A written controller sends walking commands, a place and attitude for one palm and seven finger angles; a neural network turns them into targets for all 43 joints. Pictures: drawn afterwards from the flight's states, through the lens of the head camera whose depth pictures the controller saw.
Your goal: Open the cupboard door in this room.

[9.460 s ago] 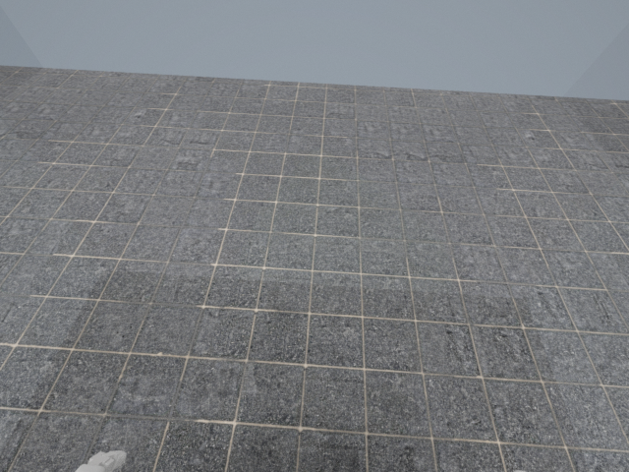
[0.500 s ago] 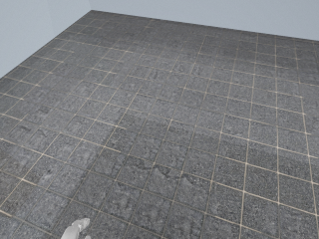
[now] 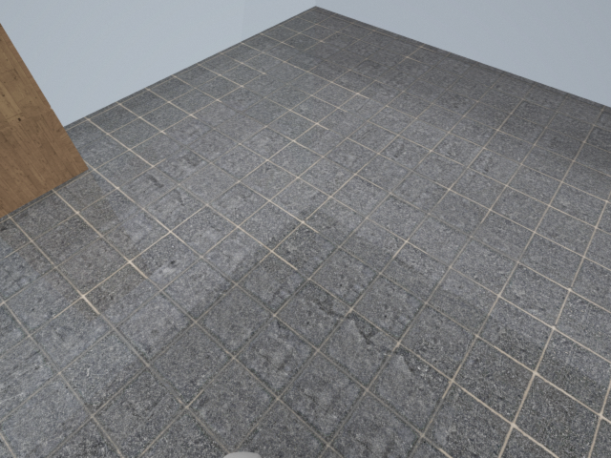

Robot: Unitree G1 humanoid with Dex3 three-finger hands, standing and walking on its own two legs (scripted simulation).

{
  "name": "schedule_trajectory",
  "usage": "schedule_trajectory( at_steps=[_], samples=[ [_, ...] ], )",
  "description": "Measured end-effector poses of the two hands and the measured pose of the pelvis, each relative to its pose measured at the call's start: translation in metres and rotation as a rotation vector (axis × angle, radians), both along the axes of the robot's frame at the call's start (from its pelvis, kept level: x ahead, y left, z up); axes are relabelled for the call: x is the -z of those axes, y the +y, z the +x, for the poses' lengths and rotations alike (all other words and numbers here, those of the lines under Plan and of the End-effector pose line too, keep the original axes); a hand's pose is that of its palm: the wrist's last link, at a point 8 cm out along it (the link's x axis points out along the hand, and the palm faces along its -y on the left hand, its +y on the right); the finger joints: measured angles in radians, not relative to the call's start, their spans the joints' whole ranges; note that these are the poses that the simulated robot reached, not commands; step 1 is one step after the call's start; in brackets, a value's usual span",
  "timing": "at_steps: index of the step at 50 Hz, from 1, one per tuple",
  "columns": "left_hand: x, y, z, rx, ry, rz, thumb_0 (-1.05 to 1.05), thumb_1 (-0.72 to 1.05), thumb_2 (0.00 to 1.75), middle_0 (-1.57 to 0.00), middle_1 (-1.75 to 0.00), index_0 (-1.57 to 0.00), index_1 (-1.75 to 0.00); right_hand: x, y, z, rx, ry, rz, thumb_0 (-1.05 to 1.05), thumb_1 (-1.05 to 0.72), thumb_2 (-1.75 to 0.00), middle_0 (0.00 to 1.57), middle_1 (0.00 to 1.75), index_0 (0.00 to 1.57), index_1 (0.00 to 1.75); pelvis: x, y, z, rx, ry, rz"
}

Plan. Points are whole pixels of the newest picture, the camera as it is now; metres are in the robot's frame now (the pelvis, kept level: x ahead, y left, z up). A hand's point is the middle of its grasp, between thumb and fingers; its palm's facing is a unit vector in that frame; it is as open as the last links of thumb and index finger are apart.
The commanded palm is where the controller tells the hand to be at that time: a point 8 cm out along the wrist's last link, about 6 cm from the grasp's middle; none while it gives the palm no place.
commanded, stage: turn or walk to find it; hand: left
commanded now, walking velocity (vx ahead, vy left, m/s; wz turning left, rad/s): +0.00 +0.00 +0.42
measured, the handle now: out of the picture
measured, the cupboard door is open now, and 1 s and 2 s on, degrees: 0 0 0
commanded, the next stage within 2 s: stand and wait in 0.76 s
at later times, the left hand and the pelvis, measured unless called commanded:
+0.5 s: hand out of the picture +0.04 +0.24 -0.15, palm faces +0.19 -0.95 -0.25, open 7.4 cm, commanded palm none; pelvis -0.03 +0.02 +0.01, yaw +10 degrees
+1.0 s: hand out of the picture -0.11 +0.17 -0.16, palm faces +0.42 -0.87 -0.25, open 7.3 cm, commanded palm none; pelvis -0.06 -0.02 +0.01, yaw +22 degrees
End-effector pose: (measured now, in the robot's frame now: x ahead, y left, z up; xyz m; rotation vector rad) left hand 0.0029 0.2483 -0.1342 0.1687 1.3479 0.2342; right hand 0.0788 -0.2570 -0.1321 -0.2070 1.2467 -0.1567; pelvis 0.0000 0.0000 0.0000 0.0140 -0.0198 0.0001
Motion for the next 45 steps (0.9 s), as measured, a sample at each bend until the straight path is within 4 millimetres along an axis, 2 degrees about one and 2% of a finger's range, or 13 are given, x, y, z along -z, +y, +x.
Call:
schedule_trajectory(
  at_steps=[3, 6, 10, 15, 22, 27, 30, 33, 38, 42, 45],
  samples=[
    [0.017, 0.021, -0.024, -0.054, 0.038, -0.016, 0.0, 0.91, 0.9, -0.2, -0.3, -0.2, -0.3, -0.005, 0.02, 0.028, -0.064, -0.077, -0.025, 0.0, -0.91, -0.9, 0.2, 0.3, 0.19, 0.29, 0.009, 0.016, -0.003, -0.032, 0.001, -0.015],
    [0.021, 0.036, -0.037, -0.083, 0.07, -0.02, 0.0, 0.91, 0.9, -0.2, -0.3, -0.2, -0.3, -0.016, 0.041, 0.042, -0.11, -0.126, -0.03, 0.0, -0.91, -0.9, 0.2, 0.3, 0.19, 0.29, 0.007, 0.025, -0.007, -0.04, -0.007, -0.016],
    [0.012, 0.047, -0.032, -0.1, 0.038, -0.031, 0.0, 0.91, 0.9, -0.2, -0.3, -0.2, -0.3, -0.027, 0.059, 0.042, -0.138, -0.136, -0.031, 0.0, -0.91, -0.9, 0.2, 0.3, 0.2, 0.29, -0.004, 0.035, -0.012, -0.071, -0.007, -0.039],
    [0.002, 0.054, -0.015, -0.1, -0.054, -0.023, 0.0, 0.91, 0.9, -0.2, -0.3, -0.2, -0.3, -0.027, 0.069, 0.027, -0.147, -0.113, -0.01, 0.0, -0.91, -0.9, 0.2, 0.3, 0.2, 0.3, -0.009, 0.039, -0.018, -0.104, -0.005, -0.041],
    [-0.009, 0.046, 0.01, -0.089, -0.14, 0.004, 0.0, 0.91, 0.9, -0.2, -0.3, -0.2, -0.3, -0.013, 0.058, -0.013, -0.121, -0.031, 0.018, 0.0, -0.91, -0.9, 0.2, 0.3, 0.2, 0.3, -0.008, 0.028, -0.027, -0.15, 0.005, -0.027],
    [-0.018, 0.025, 0.024, -0.078, -0.199, 0.027, 0.0, 0.91, 0.9, -0.2, -0.3, -0.2, -0.3, 0.004, 0.035, -0.045, -0.108, 0.053, 0.035, 0.0, -0.91, -0.9, 0.2, 0.3, 0.2, 0.3, -0.004, 0.009, -0.035, -0.193, 0.017, -0.015],
    [-0.021, 0.008, 0.023, -0.086, -0.24, 0.052, 0.0, 0.91, 0.9, -0.2, -0.3, -0.2, -0.3, 0.018, 0.016, -0.058, -0.111, 0.096, 0.052, 0.0, -0.91, -0.9, 0.2, 0.3, 0.2, 0.3, 0.003, -0.007, -0.039, -0.221, 0.024, 0.002],
    [-0.028, -0.009, 0.007, -0.108, -0.242, 0.064, 0.0, 0.91, 0.9, -0.2, -0.3, -0.2, -0.3, 0.022, 0.001, -0.062, -0.127, 0.129, 0.058, 0.0, -0.91, -0.9, 0.2, 0.3, 0.2, 0.3, 0.0, -0.018, -0.044, -0.255, 0.01, 0.006],
    [-0.033, -0.027, -0.029, -0.187, -0.2, 0.065, 0.0, 0.9, 0.9, -0.2, -0.3, -0.2, -0.3, 0.017, -0.014, -0.053, -0.177, 0.134, 0.055, 0.0, -0.91, -0.9, 0.2, 0.3, 0.19, 0.29, -0.007, -0.029, -0.046, -0.311, -0.001, 0.028],
    [-0.03, -0.037, -0.058, -0.25, -0.173, 0.054, 0.0, 0.9, 0.9, -0.2, -0.3, -0.2, -0.3, 0.014, -0.018, -0.042, -0.23, 0.139, 0.038, 0.0, -0.91, -0.9, 0.2, 0.3, 0.19, 0.29, -0.008, -0.033, -0.049, -0.354, -0.003, 0.027],
    [-0.024, -0.041, -0.084, -0.297, -0.138, 0.045, 0.0, 0.91, 0.9, -0.21, -0.3, -0.2, -0.3, 0.012, -0.013, -0.03, -0.271, 0.135, 0.022, 0.0, -0.91, -0.9, 0.2, 0.3, 0.19, 0.29, -0.008, -0.032, -0.051, -0.37, 0.003, 0.025]
  ],
)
